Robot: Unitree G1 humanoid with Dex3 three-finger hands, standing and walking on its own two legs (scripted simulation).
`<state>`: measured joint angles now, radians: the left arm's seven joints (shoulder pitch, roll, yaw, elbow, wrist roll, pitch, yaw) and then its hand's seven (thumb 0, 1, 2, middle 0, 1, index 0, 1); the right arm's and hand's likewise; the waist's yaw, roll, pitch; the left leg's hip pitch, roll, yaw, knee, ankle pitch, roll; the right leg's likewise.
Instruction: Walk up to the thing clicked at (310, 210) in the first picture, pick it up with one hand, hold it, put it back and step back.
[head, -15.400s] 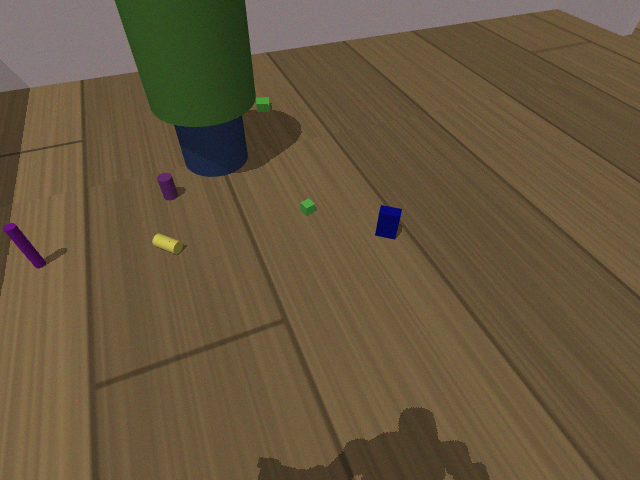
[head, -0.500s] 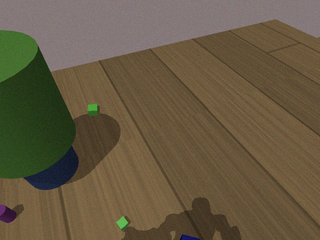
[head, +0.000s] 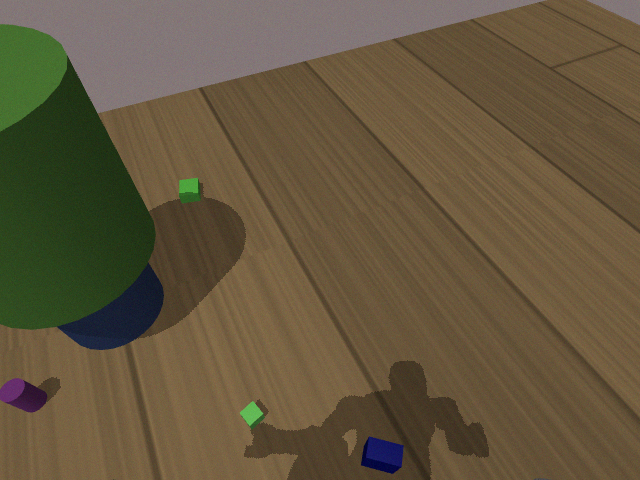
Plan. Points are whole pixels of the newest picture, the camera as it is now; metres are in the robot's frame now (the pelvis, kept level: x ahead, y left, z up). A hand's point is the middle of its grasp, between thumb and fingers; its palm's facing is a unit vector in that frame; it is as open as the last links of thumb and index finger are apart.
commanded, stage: walk up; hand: left
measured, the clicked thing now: (252, 415) +0.37 +0.21 -0.75
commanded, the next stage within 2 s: none
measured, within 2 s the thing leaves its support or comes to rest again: neither
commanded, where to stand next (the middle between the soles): -0.05 +0.03 m, yaw -2 degrees
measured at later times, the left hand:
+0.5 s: hand out of the picture +0.02 +0.35 -0.18, palm faces +0.00 -0.94 -0.33, open 7.4 cm
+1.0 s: hand out of the picture +0.03 +0.27 -0.14, palm faces -0.06 -0.93 -0.36, open 7.4 cm
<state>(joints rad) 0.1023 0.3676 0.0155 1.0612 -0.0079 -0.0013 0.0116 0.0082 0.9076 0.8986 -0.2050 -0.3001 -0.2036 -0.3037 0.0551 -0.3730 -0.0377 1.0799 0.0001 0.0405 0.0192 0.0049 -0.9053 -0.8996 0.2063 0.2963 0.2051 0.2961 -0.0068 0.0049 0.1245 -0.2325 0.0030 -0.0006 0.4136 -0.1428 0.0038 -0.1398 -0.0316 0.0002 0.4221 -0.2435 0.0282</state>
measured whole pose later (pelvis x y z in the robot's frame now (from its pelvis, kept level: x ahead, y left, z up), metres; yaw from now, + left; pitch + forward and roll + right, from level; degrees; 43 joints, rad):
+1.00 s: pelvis -0.09 +0.02 -0.01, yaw -3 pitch -4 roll +1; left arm 0.16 0.36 0.06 0.88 0.03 0.01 -0.04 0.01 0.91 0.90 -0.20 -0.30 -0.20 -0.30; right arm 0.26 -0.42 -0.04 0.92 -0.01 -0.01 -0.02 0.01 -0.91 -0.90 0.21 0.30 0.20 0.30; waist -0.01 0.01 0.11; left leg -0.33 0.00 -0.06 0.92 -0.52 0.00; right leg -0.22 0.03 0.00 0.54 -0.25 -0.06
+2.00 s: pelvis -0.07 +0.03 +0.01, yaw -2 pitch -3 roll +0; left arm 0.10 0.34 0.03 1.14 0.00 -0.01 -0.02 0.01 0.91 0.90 -0.20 -0.30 -0.20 -0.30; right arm 0.10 -0.35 0.00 1.13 -0.01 -0.02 0.00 0.01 -0.91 -0.90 0.21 0.30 0.20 0.30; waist 0.00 -0.01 0.06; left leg -0.11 0.01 0.01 0.30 -0.15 0.00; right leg -0.09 0.03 0.00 0.29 -0.15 -0.03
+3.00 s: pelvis -0.07 +0.03 +0.01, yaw -2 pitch -2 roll +0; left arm 0.12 0.35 -0.01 1.13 0.01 -0.02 -0.01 0.01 0.91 0.90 -0.20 -0.30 -0.20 -0.30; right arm 0.11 -0.35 0.01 1.14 -0.01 -0.01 0.01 0.01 -0.91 -0.90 0.21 0.30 0.20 0.30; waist 0.00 0.00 0.04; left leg -0.10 -0.01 0.01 0.30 -0.16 0.01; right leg -0.09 0.02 -0.01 0.30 -0.17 -0.02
